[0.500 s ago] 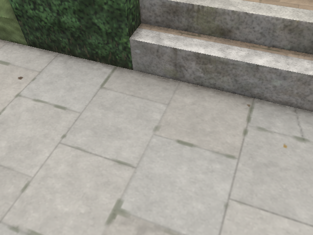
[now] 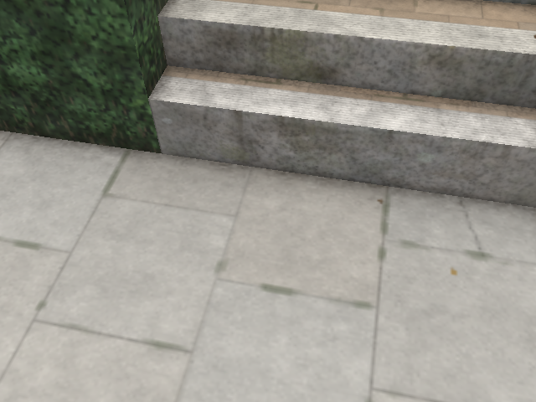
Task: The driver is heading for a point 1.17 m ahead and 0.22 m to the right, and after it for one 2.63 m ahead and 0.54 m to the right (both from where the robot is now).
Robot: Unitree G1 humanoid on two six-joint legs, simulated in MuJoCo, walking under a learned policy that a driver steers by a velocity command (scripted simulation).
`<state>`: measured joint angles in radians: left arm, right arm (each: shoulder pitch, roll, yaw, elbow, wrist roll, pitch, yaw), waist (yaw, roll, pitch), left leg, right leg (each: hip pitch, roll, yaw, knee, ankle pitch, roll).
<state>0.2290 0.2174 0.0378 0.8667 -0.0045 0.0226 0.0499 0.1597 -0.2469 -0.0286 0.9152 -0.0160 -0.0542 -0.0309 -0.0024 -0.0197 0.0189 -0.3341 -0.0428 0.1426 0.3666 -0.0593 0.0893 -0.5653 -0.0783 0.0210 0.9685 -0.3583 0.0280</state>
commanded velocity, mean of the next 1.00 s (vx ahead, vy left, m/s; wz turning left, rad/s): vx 0.16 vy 0.00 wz -0.23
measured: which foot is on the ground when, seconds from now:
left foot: down 0.00-0.20, up 0.22-0.76, down 0.78-1.00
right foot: up 0.00-0.18, down 0.20-0.78, up 0.80-1.00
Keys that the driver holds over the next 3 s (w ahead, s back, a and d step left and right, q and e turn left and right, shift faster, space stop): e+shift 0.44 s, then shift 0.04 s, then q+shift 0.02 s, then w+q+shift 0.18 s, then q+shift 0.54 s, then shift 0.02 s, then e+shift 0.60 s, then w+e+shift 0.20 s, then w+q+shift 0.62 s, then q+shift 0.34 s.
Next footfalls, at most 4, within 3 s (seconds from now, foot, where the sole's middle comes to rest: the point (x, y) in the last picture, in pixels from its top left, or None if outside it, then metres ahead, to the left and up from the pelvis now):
0.20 right None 0.03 -0.15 -0.77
0.78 left None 0.20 0.04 -0.77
1.20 right None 0.42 -0.15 -0.77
1.54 left None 0.36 0.08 -0.77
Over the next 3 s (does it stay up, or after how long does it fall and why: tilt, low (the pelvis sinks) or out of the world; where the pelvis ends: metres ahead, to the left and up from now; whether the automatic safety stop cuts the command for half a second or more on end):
stays up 0.94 -0.38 0.00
